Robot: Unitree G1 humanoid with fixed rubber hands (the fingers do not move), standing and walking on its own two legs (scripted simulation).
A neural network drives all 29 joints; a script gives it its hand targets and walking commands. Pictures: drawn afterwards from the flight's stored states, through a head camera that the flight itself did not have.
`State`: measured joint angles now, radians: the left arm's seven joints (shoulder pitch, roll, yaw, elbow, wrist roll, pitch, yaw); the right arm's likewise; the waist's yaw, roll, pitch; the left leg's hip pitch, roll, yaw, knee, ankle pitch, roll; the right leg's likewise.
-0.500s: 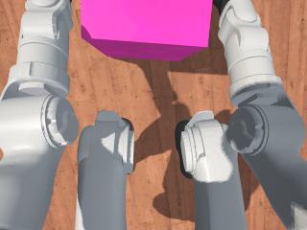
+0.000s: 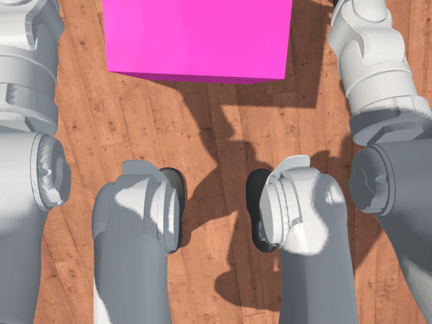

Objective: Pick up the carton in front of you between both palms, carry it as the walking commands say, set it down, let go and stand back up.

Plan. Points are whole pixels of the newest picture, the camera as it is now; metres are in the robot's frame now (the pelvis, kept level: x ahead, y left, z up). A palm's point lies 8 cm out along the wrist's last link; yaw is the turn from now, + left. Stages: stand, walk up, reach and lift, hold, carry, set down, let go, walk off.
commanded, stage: set down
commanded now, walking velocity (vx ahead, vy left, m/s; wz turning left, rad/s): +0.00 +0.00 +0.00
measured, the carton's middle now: (199, 11) +0.53 +0.04 -0.24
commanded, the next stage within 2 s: let go in 0.96 s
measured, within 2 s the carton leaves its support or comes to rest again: neither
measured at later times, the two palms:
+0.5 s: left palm out of the picture +0.56 +0.24 +0.01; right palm out of the picture +0.55 -0.15 +0.01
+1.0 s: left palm out of the picture +0.55 +0.25 +0.16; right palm out of the picture +0.55 -0.15 +0.16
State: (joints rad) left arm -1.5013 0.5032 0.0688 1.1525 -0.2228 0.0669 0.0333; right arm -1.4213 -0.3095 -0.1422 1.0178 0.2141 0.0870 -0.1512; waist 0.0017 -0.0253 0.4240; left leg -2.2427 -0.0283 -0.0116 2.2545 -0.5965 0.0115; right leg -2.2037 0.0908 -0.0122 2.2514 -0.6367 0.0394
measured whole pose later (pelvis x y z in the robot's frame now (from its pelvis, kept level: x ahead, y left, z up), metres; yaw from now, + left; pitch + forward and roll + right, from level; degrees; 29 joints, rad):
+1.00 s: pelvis +0.03 +0.01 +0.26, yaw +1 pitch +47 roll -2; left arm -1.21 0.37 0.30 0.96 0.04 0.16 -0.06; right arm -1.10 -0.17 -0.32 0.79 0.00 0.17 -0.09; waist -0.02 0.00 -0.05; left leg -1.68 -0.05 -0.05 1.22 -0.35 0.01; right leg -1.65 0.06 0.03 1.21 -0.38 0.03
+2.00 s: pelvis +0.12 +0.00 +0.42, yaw +3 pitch -1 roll +0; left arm 0.23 0.21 0.05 0.44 0.01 0.08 -0.07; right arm 0.23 -0.21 -0.04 0.44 0.00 0.08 0.07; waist 0.00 -0.01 0.06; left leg -0.16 -0.03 -0.05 0.42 -0.25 0.01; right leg -0.15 0.03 0.06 0.43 -0.27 -0.01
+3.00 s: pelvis +0.13 +0.00 +0.41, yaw +2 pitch -1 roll +0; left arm 0.18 0.35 0.03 0.79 0.03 0.00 0.02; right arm 0.15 -0.34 -0.02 0.84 -0.03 0.00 -0.02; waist 0.00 -0.01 0.01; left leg -0.16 -0.03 -0.04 0.46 -0.28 0.01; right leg -0.13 0.03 0.05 0.44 -0.30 -0.01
